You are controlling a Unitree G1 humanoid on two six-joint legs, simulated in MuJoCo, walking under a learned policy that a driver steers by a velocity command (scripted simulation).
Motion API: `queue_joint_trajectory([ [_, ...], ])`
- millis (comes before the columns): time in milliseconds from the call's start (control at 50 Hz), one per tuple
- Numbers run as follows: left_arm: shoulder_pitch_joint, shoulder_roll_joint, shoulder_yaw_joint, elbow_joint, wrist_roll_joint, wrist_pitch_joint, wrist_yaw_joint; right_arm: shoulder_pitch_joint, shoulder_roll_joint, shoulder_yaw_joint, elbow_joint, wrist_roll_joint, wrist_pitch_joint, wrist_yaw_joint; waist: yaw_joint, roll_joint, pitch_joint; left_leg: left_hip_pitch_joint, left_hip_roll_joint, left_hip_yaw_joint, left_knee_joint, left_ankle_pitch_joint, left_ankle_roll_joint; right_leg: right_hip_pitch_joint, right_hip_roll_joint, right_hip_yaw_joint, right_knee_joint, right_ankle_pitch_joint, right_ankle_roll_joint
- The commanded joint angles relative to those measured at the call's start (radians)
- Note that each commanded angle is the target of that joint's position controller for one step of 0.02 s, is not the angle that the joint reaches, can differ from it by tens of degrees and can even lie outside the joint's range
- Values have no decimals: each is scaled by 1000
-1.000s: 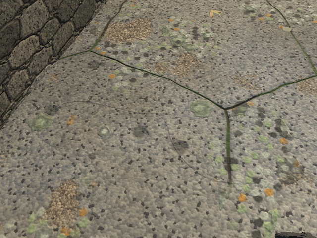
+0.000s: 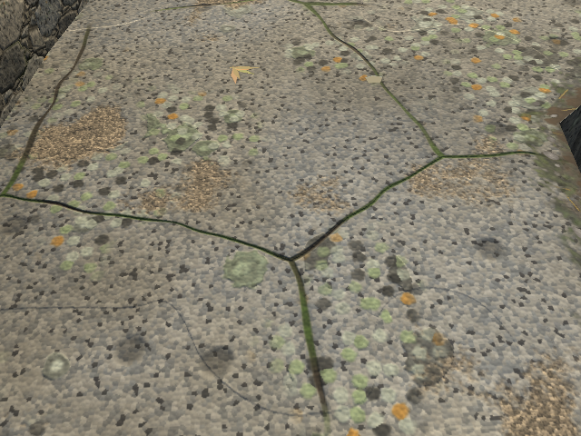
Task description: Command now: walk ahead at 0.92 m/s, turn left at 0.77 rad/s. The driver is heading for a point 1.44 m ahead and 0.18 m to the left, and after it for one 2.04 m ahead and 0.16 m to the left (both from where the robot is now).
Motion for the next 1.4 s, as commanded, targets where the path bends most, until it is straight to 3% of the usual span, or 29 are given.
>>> queue_joint_trajectory([
  [20, -18, 62, 9, -20, 3, -31, 2, -155, -14, 13, -109, -1, -9, 16, -13, -146, 192, -159, 34, 20, -72, 80, 17, -51, -245, 47, -199, 283, -42],
  [120, 22, 137, 17, 35, 1, -22, 26, -269, 3, 45, -163, 8, -9, 22, -28, -133, 165, 117, -68, 232, -390, 49, 117, 27, -230, -115, -99, 1132, 1],
  [180, -38, 244, 44, 21, 17, 23, 47, 59, -90, 12, -79, 16, -7, -7, -218, -214, -43, 474, -164, 216, -408, -134, 183, 78, -297, -92, 358, 1585, -16],
  [200, -73, 253, 48, -1, 18, 33, 39, 262, -153, -21, -15, 11, -16, -25, -298, -189, -135, 735, -183, 146, -488, -180, 216, -48, -293, -61, 640, 1429, -43],
  [220, -79, 200, 39, 1, 20, 30, 19, 302, -198, -50, 22, 10, -14, -52, -277, -59, -127, 952, -130, 14, -561, -237, 239, -310, -173, -51, 984, 653, -30],
  [240, -58, 61, 2, -100, 7, 8, -2, 174, -300, -67, -12, -8, 2, -61, -114, 204, -120, 1146, 113, -522, -679, -316, 373, -782, 15, 24, 1354, -140, 34],
  [260, -177, 131, 5, -168, 3, -21, 1, 220, -311, -77, -36, 2, 5, -59, -186, 41, -224, 1183, 172, -762, -853, -382, 429, -894, 10, 248, 1393, -64, 19],
  [300, -205, 141, -5, -170, 1, -46, 2, 195, -225, -60, -1, 7, -12, -73, -95, -132, 11, 901, 158, -667, -970, -304, 348, -872, -88, 271, 1194, 23, 10],
  [360, -136, 113, -19, -134, 45, 12, -7, 93, -136, -19, -16, 13, -58, -90, 23, -149, 86, 584, 33, -431, -989, -163, 299, -700, -158, 260, 1015, -6, 50],
  [440, -331, 55, -49, -201, 21, 29, -34, 150, -114, -6, 20, 19, -110, -71, -31, -81, 174, 443, -55, -221, -1090, 104, 229, -652, -174, 152, 641, 272, 42],
  [560, -451, 79, -41, -192, -20, 13, -49, 259, -151, 1, 91, 20, -143, -78, -104, -29, 107, 816, 12, -44, -1129, 732, 77, -552, -40, 52, 276, 554, -93],
  [600, -376, 128, -22, -161, -21, 14, -47, 246, -192, -7, 98, -5, -130, -103, -42, 41, 29, 944, 59, 6, -994, 1108, 37, -479, 54, 41, 285, 420, -115],
  [640, -55, 197, 11, -54, -31, 26, -36, 165, -212, -15, 80, -46, -99, -124, 125, 76, -113, 945, 90, 46, -612, 1319, 10, -225, 115, 46, 331, 299, -143],
  [660, 181, 222, 32, 22, -29, 32, -25, 73, -221, -19, 58, -48, -85, -129, 261, 41, -159, 808, 59, 88, -248, 1226, -3, -20, 80, 88, 266, 265, -185],
  [680, 293, 263, 50, 60, -23, 45, -11, 16, -114, 9, 26, -51, -99, -118, 266, -126, -168, 496, -69, 79, 202, 369, 5, 184, -45, 279, 362, 117, -229],
  [700, 141, 311, 62, 48, 1, 51, -14, 174, -15, 38, -27, 7, -124, -86, 42, -461, -228, 12, -223, -29, 484, -385, -57, 410, -271, 959, 145, -35, -441],
  [720, 26, 234, 61, -5, -10, 50, -24, 108, -74, 53, -38, -11, -142, -90, 69, -190, -195, -39, -134, -136, 426, -248, -14, 330, -274, 1034, 3, -135, -424],
  [760, -15, 146, 43, 19, -20, 46, -27, -8, -100, 59, -61, -28, -151, -83, 8, 51, -4, 48, -39, -117, 233, -148, -2, -2, -204, 826, -58, -87, -338],
  [840, -17, 164, 37, 42, -30, 6, -17, -57, -52, 91, -127, -64, -87, -68, -76, -14, 122, 134, 34, -59, -24, -197, -75, -357, -71, 629, -125, 52, -326],
  [900, -2, 178, 51, 36, -35, -4, -15, -256, -34, 112, -209, -34, -90, -52, -15, -59, 177, 221, 31, 5, -364, 41, -111, -471, -14, 560, -179, 221, -291],
  [1000, 69, 213, 73, 54, -49, 1, -14, -337, -38, 109, -242, -9, -99, -57, 66, -117, 81, 342, -41, 15, -640, 235, -80, -227, -31, 565, -72, 615, -202],
  [1060, 29, 276, 88, 45, -33, 2, -5, -120, -129, 65, -184, -3, -110, -86, -49, -121, -91, 642, -97, -4, -701, 45, -51, -135, -27, 567, 264, 914, -138],
  [1080, -34, 286, 91, 29, -28, -5, -9, 78, -172, 41, -136, -3, -115, -103, -165, -117, -182, 867, -38, -41, -682, -20, -36, -238, 6, 555, 493, 831, -122],
  [1100, -60, 175, 62, -1, -23, -19, -10, 310, -247, 8, -101, -29, -117, -126, -241, -5, -326, 1102, 176, -236, -668, -376, -6, -383, 52, 480, 816, 459, -130],
  [1120, 59, 40, 21, -66, -81, -15, -9, 249, -310, -8, -107, -54, -111, -121, -113, 357, -480, 1299, 469, -818, -864, -569, 108, -674, 147, 360, 1111, -160, -94],
  [1140, 6, 122, 20, -44, -54, 8, 2, 157, -240, -16, -116, -42, -96, -114, -113, 211, -362, 1184, 418, -844, -920, -726, 122, -811, 38, 314, 1170, -60, -111],
  [1180, -151, 154, 32, -47, -21, 29, -17, 86, -87, 18, -96, -35, -95, -106, -117, -21, -93, 911, 312, -482, -923, -403, 84, -810, -38, 278, 1080, 61, -101],
  [1320, -359, 52, -9, -186, -1, 90, -80, 131, -9, 35, 42, 7, -138, -82, -26, 20, 76, 671, 153, 85, -1038, 162, -12, -824, -96, 197, 949, 212, -87],
  [1400, -486, 71, -28, -243, -2, 85, -105, 135, -85, 20, 61, 0, -151, -85, -14, -35, 168, 637, 135, 247, -1101, 384, -30, -697, -66, 69, 601, 366, -120],
])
